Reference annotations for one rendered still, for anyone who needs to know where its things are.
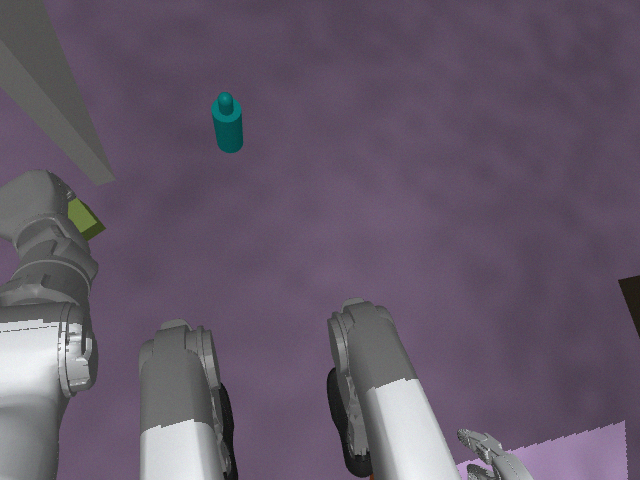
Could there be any left robot foot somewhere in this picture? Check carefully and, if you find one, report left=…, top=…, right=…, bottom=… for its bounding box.
left=218, top=383, right=238, bottom=480

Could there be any right robot hand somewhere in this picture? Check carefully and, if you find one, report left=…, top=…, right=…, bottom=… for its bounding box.
left=457, top=429, right=535, bottom=480

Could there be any right robot foot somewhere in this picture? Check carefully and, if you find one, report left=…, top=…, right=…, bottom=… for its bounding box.
left=327, top=367, right=373, bottom=478

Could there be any left robot arm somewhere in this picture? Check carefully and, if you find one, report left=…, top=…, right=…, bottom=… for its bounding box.
left=0, top=213, right=99, bottom=480

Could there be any left robot hand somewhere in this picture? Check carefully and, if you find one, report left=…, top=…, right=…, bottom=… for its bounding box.
left=0, top=169, right=89, bottom=245

